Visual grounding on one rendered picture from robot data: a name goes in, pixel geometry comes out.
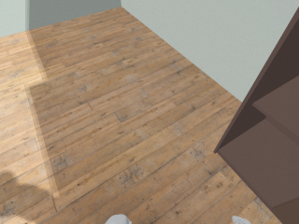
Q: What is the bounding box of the left robot thigh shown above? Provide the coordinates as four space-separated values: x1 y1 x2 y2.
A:
105 215 132 224

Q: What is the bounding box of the wardrobe door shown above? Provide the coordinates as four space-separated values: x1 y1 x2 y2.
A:
271 197 299 224

